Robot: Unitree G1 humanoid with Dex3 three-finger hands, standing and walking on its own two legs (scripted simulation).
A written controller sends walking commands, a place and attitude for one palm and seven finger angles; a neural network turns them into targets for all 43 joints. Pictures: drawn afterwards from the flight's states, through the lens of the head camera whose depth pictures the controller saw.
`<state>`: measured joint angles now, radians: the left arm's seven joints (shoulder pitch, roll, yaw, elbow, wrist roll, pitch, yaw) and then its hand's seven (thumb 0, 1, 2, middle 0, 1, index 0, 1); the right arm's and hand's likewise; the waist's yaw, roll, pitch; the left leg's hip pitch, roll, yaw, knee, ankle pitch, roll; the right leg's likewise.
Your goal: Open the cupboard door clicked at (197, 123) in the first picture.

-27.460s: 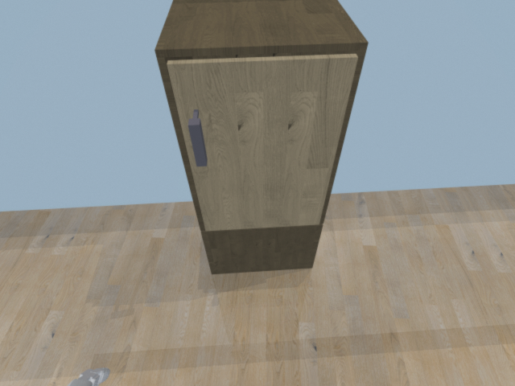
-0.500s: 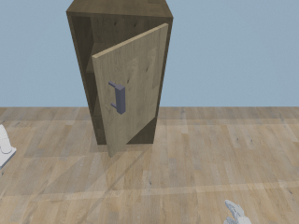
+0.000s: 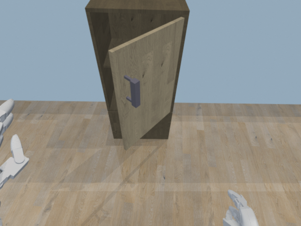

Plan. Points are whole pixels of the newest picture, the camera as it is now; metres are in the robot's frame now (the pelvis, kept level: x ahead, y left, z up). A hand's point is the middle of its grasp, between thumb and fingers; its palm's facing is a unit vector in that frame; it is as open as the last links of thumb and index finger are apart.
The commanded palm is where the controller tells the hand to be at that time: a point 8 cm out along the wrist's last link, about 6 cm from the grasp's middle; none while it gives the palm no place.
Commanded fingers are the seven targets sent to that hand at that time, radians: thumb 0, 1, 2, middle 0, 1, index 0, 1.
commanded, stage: stop stepping back and stand still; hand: left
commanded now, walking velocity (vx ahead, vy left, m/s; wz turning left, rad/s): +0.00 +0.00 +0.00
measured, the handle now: (131, 91) +0.58 +0.12 +0.01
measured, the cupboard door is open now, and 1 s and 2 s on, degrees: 48 48 48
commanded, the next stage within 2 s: let the arm hang, fingers relaxed in 0.62 s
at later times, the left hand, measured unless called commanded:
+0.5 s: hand out of the picture +0.17 +0.30 +0.16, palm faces +0.40 -0.78 -0.48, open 7.4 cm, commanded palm +0.11 +0.34 +0.18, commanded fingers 0.00 0.90 0.90 -0.20 -0.30 -0.20 -0.30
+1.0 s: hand out of the picture +0.03 +0.21 -0.16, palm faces -0.03 -0.98 -0.20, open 7.4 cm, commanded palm none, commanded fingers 0.00 0.90 0.90 -0.20 -0.30 -0.20 -0.30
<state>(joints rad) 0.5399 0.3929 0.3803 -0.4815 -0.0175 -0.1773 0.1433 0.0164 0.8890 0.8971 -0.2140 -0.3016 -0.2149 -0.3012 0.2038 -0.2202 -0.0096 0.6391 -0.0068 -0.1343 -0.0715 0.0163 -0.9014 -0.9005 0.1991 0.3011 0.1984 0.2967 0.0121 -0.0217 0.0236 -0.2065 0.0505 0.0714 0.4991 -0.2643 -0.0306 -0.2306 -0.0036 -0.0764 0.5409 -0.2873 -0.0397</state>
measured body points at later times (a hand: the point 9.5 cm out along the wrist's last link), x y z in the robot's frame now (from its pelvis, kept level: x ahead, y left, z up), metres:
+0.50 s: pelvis -0.03 +0.04 +0.01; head -0.02 +0.04 +0.46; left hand +0.14 +0.34 +0.18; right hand +0.12 -0.19 -0.08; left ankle +0.00 +0.14 -0.74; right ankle +0.00 -0.09 -0.74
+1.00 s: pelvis -0.04 +0.03 +0.00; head -0.02 +0.03 +0.45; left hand +0.03 +0.26 -0.14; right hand +0.05 -0.23 -0.14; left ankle +0.00 +0.14 -0.74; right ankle +0.00 -0.09 -0.74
